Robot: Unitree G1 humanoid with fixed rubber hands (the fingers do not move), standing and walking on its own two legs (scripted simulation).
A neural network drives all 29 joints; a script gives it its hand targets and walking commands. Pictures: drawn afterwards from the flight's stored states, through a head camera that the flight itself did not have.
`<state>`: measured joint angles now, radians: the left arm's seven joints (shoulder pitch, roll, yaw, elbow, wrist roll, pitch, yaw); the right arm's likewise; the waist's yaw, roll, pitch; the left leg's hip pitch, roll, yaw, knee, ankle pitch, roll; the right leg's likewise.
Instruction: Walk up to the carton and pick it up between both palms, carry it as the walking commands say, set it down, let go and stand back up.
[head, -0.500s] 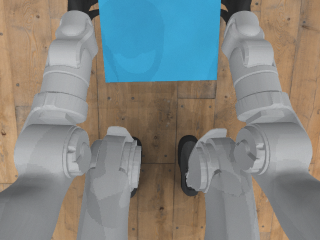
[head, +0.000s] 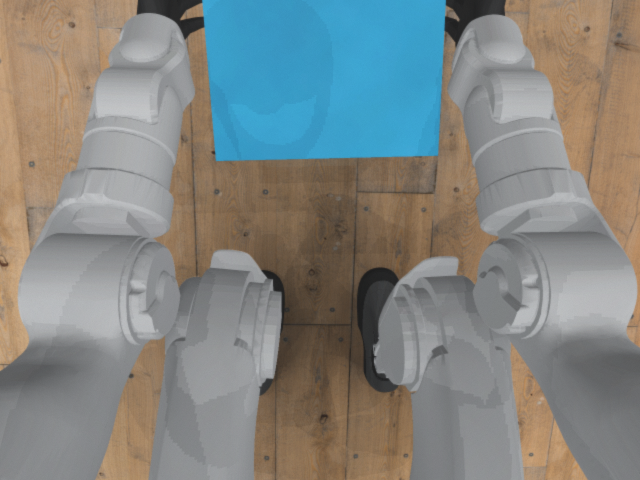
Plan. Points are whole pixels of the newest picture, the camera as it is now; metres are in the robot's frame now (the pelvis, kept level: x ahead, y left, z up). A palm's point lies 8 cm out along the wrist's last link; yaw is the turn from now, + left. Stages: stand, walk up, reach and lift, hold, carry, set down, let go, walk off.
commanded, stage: set down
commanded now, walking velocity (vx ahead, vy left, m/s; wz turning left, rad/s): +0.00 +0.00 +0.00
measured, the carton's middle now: (321, 61) +0.53 +0.02 -0.23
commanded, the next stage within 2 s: none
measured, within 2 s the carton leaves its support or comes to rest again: rests again in 0.20 s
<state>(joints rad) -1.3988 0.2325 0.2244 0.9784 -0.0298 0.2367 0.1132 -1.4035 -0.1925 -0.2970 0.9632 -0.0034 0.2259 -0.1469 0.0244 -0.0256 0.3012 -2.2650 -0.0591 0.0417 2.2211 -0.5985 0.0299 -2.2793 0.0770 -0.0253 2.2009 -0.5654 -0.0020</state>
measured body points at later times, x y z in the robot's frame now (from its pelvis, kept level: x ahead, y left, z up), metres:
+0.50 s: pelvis +0.00 +0.00 -0.01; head +0.36 +0.02 +0.26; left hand +0.55 +0.16 -0.17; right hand +0.56 -0.13 -0.17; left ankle +0.10 +0.10 -0.33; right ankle +0.11 -0.11 -0.33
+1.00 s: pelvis +0.01 +0.00 -0.01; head +0.37 +0.02 +0.25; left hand +0.56 +0.17 -0.17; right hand +0.57 -0.13 -0.17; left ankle +0.10 +0.10 -0.33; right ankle +0.11 -0.11 -0.33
